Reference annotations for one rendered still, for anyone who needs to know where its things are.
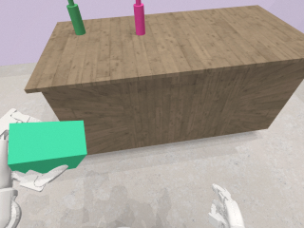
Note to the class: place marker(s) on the robot left hand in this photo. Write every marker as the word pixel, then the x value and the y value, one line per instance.
pixel 31 180

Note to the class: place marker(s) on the robot left forearm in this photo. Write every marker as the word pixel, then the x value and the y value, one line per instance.
pixel 10 210

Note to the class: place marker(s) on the sponge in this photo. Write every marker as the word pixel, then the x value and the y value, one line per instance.
pixel 43 146

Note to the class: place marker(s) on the robot right hand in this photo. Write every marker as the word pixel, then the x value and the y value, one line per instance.
pixel 224 215

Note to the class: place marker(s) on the table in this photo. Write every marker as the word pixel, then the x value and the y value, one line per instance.
pixel 195 74

